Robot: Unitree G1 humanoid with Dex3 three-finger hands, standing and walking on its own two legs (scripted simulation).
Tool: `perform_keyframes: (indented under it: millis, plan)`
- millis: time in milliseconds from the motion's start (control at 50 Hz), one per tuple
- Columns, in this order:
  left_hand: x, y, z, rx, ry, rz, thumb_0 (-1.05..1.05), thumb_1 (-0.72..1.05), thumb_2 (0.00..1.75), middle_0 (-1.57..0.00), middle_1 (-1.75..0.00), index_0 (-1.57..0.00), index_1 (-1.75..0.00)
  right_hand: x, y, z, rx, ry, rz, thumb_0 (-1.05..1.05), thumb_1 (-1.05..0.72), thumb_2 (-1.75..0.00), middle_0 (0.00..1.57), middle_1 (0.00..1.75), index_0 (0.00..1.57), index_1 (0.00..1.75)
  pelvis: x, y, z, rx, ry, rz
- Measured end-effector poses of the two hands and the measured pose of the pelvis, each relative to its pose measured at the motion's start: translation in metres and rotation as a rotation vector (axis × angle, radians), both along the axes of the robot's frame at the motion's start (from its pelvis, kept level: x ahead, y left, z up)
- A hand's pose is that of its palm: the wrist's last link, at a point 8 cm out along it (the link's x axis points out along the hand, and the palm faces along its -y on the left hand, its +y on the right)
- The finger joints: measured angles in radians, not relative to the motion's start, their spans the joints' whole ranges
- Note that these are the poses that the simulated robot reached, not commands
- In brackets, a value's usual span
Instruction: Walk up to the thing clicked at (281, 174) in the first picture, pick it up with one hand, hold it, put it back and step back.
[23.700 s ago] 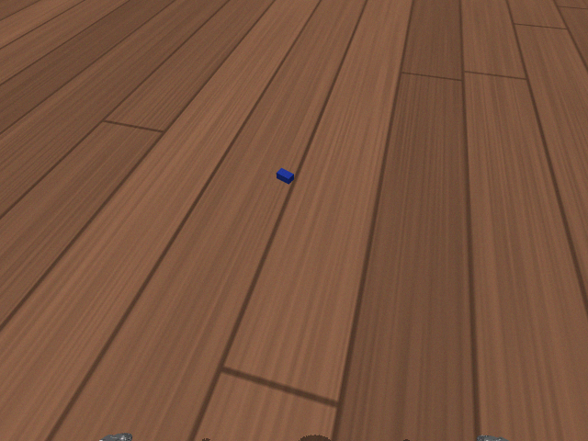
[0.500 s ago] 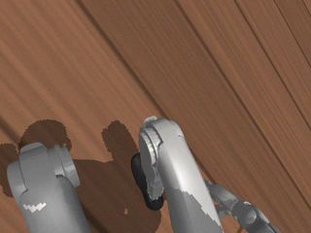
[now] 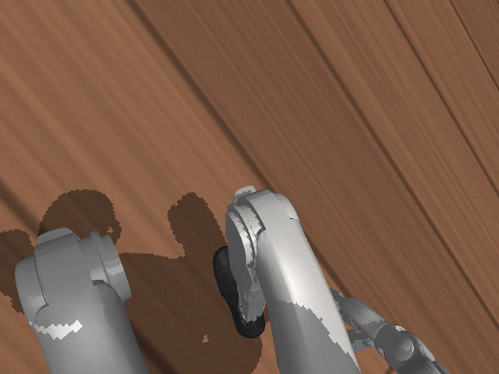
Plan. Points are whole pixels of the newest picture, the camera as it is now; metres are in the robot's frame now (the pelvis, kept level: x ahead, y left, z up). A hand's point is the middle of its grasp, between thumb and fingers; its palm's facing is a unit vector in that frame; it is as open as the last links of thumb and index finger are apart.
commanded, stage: settle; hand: left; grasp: from above
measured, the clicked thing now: out of the picture +0.40 +0.36 -0.27
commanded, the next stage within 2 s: lift in 0.74 s
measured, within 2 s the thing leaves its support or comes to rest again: leaves its support in 0.14 s
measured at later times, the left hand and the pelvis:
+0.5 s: hand out of the picture +0.37 +0.36 -0.16, palm faces -0.42 -0.14 -0.90, open 7.2 cm; pelvis +0.00 +0.00 +0.02, yaw +4 degrees
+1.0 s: hand out of the picture +0.37 +0.36 -0.10, palm faces -0.43 -0.12 -0.90, open 7.2 cm; pelvis -0.01 -0.01 +0.05, yaw +7 degrees
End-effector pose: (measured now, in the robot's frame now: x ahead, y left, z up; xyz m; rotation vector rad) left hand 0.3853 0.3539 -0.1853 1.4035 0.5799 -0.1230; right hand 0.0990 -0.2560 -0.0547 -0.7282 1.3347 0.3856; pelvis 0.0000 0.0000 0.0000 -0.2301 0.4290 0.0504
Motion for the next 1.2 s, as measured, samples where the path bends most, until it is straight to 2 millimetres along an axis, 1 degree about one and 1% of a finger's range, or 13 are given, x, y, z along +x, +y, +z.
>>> perform_keyframes:
  millis: [80, 180, 260, 340, 420, 480, 620, 900, 980, 1080, 1200]
  plan:
    - [-0.003, 0.001, 0.001, -0.003, 0.008, 0.0, 0.0, 0.42, 0.07, -0.96, -0.13, -1.01, -0.13, 0.001, 0.0, -0.001, 0.005, 0.003, -0.013, 0.0, -0.91, -0.9, 0.2, 0.3, 0.2, 0.3, 0.001, 0.0, 0.001, 0.002, 0.01, 0.002]
    - [-0.006, 0.003, 0.011, 0.0, -0.02, -0.011, 0.0, 0.41, 0.09, -0.97, -0.13, -1.02, -0.11, 0.006, 0.002, -0.004, 0.019, -0.002, -0.034, 0.0, -0.91, -0.9, 0.2, 0.3, 0.2, 0.3, 0.003, -0.001, 0.003, 0.004, 0.027, 0.008]
    - [-0.007, 0.006, 0.028, 0.017, -0.046, -0.012, 0.0, 0.41, 0.09, -0.98, -0.12, -1.03, -0.11, 0.015, 0.003, -0.007, 0.036, -0.027, -0.065, 0.0, -0.91, -0.9, 0.2, 0.3, 0.2, 0.3, 0.003, -0.001, 0.006, 0.01, 0.047, 0.016]
    - [-0.007, 0.009, 0.048, 0.039, -0.051, -0.008, 0.0, 0.41, 0.08, -0.98, -0.12, -1.03, -0.11, 0.025, 0.005, -0.008, 0.059, -0.07, -0.102, 0.0, -0.91, -0.9, 0.2, 0.3, 0.2, 0.3, 0.003, -0.001, 0.01, 0.018, 0.067, 0.024]
    - [-0.006, 0.01, 0.068, 0.054, -0.028, -0.001, 0.0, 0.41, 0.08, -0.98, -0.12, -1.03, -0.11, 0.032, 0.006, -0.009, 0.079, -0.11, -0.133, 0.0, -0.91, -0.9, 0.2, 0.3, 0.2, 0.3, 0.001, -0.002, 0.015, 0.027, 0.082, 0.033]
    - [-0.007, 0.009, 0.079, 0.055, -0.002, -0.003, 0.0, 0.41, 0.08, -0.97, -0.13, -1.02, -0.11, 0.035, 0.007, -0.008, 0.089, -0.13, -0.156, 0.0, -0.91, -0.9, 0.2, 0.3, 0.2, 0.3, -0.001, -0.003, 0.019, 0.033, 0.09, 0.04]
    - [-0.009, 0.005, 0.098, 0.043, 0.025, -0.03, 0.0, 0.4, 0.09, -0.98, -0.13, -1.02, -0.12, 0.029, 0.003, -0.007, 0.083, -0.119, -0.205, 0.0, -0.91, -0.91, 0.2, 0.3, 0.2, 0.3, -0.003, -0.005, 0.028, 0.051, 0.103, 0.053]
    - [-0.008, 0.007, 0.128, 0.063, 0.003, -0.048, 0.0, 0.39, 0.1, -0.99, -0.14, -1.03, -0.12, 0.007, -0.009, -0.002, 0.021, -0.092, -0.282, 0.0, -0.92, -0.91, 0.2, 0.3, 0.2, 0.3, -0.007, -0.009, 0.039, 0.07, 0.117, 0.069]
    - [-0.01, 0.006, 0.136, 0.058, 0.007, -0.036, 0.0, 0.39, 0.1, -0.99, -0.13, -1.03, -0.11, 0.003, -0.01, 0.003, 0.017, -0.093, -0.305, 0.0, -0.92, -0.91, 0.2, 0.3, 0.2, 0.3, -0.008, -0.01, 0.044, 0.072, 0.124, 0.071]
    - [-0.016, 0.004, 0.151, 0.046, 0.019, -0.018, 0.0, 0.39, 0.1, -0.99, -0.13, -1.04, -0.1, 0.002, -0.009, 0.012, 0.021, -0.096, -0.338, 0.0, -0.92, -0.91, 0.2, 0.3, 0.2, 0.3, -0.009, -0.009, 0.056, 0.076, 0.134, 0.078]
    - [-0.027, 0.004, 0.178, 0.044, 0.028, -0.023, 0.0, 0.39, 0.1, -0.99, -0.13, -1.04, -0.1, 0.009, -0.006, 0.026, 0.033, -0.122, -0.368, 0.0, -0.92, -0.91, 0.2, 0.3, 0.2, 0.3, -0.01, -0.009, 0.075, 0.08, 0.143, 0.086]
